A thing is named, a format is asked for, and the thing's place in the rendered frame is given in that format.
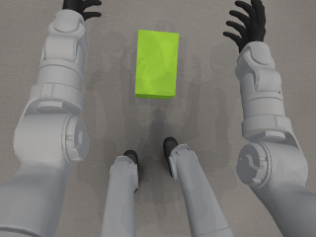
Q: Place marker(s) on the left robot forearm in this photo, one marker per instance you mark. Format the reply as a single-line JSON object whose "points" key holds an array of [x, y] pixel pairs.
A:
{"points": [[61, 69]]}

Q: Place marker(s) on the carton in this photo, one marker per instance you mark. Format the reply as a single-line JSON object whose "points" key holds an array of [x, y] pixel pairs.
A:
{"points": [[156, 65]]}

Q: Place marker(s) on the robot left upper arm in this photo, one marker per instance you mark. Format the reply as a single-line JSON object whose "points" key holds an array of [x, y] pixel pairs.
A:
{"points": [[47, 146]]}

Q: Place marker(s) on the robot left hand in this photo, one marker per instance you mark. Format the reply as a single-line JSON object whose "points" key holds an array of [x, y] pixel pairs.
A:
{"points": [[80, 5]]}

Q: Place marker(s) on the right robot forearm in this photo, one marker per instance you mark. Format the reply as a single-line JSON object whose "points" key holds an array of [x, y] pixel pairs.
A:
{"points": [[261, 97]]}

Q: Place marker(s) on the robot right shin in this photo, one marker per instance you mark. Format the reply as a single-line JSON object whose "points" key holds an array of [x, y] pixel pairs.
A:
{"points": [[182, 147]]}

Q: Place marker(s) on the robot left shin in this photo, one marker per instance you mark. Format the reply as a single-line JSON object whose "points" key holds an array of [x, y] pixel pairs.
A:
{"points": [[119, 159]]}

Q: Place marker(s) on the robot right hand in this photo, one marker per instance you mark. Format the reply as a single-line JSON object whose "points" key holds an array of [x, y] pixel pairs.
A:
{"points": [[254, 29]]}

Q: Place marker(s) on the robot shin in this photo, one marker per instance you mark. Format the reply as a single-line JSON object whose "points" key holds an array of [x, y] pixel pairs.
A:
{"points": [[119, 159], [182, 147]]}

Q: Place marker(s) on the robot right upper arm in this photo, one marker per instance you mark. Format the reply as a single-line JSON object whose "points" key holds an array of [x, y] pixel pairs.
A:
{"points": [[277, 174]]}

